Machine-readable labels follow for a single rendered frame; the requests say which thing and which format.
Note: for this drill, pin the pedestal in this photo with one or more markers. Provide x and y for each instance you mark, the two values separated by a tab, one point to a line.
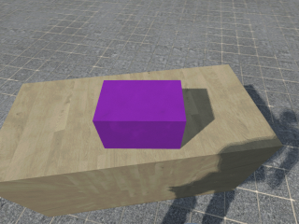
53	161

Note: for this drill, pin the carton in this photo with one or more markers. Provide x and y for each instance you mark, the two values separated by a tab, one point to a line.
140	114

